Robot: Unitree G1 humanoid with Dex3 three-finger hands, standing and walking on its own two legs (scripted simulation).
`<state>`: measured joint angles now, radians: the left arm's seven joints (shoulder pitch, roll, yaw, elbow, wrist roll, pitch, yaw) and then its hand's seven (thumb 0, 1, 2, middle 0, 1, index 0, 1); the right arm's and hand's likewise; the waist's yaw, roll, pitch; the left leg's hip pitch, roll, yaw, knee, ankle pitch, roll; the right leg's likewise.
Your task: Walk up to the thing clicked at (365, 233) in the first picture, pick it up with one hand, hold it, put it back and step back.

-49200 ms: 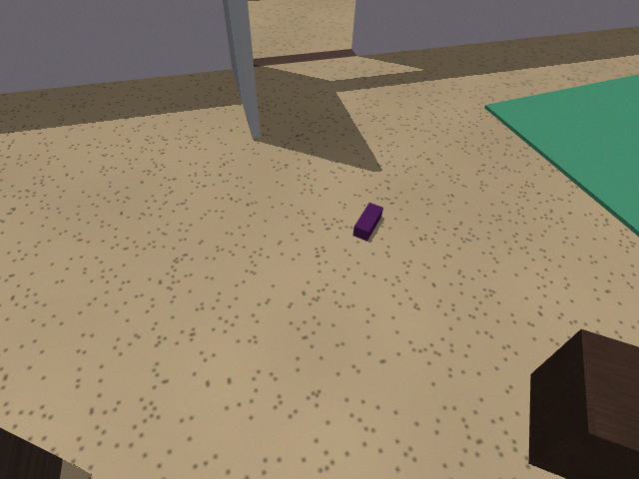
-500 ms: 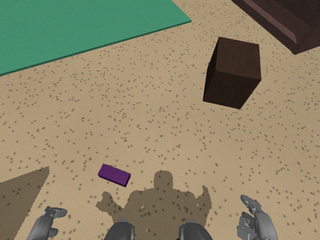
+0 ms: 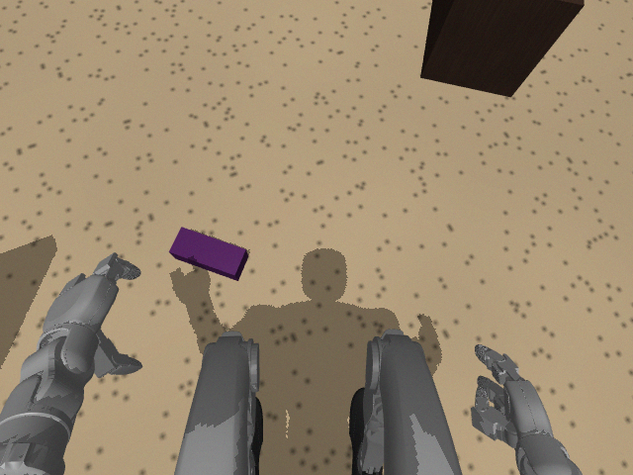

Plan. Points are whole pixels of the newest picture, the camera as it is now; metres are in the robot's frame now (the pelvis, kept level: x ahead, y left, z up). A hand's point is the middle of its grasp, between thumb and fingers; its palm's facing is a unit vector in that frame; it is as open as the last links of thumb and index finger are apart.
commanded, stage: rise first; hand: left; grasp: from above
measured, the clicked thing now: (210, 254) +0.50 +0.23 -0.49
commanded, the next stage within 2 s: approach in 1.60 s
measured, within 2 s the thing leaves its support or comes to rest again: neither
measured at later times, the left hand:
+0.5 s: hand (150, 289) +0.38 +0.28 -0.29, palm faces -0.53 -0.19 -0.83, open 13.8 cm
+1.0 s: hand (162, 272) +0.42 +0.28 -0.33, palm faces -0.53 -0.05 -0.85, open 14.0 cm
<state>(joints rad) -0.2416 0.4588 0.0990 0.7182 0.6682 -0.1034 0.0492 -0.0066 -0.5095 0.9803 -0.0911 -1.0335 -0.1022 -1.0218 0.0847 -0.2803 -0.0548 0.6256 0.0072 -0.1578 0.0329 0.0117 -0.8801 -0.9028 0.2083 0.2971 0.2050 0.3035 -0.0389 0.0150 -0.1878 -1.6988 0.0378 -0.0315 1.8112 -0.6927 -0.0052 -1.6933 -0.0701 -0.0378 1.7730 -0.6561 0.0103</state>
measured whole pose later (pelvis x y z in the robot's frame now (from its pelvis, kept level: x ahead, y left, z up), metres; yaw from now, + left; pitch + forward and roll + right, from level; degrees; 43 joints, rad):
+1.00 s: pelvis -0.04 +0.01 -0.18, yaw -5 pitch +32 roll -9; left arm -0.88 0.84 0.12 1.34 1.28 -0.49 0.22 0.00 -0.44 0.98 -0.06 -0.90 -0.08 -0.89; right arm 0.13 -0.26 0.05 0.74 -0.15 0.04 0.12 0.00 -0.85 -0.89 0.21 0.30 0.21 0.30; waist -0.21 -0.02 -0.04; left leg -2.28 0.02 -0.12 2.39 -0.68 0.02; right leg -2.21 -0.06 -0.07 2.28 -0.62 0.04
